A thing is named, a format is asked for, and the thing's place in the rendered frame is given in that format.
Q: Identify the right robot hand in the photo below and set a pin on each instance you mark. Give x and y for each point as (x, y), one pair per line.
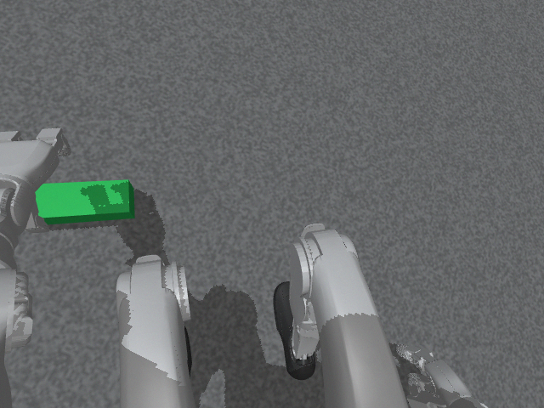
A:
(440, 388)

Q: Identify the carton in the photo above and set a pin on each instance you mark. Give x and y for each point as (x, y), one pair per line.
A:
(76, 202)

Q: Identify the right robot foot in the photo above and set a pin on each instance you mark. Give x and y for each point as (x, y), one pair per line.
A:
(298, 369)

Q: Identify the left robot hand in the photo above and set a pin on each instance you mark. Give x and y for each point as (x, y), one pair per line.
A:
(33, 161)

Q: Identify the left robot arm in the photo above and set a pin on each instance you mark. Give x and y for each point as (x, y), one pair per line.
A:
(17, 199)

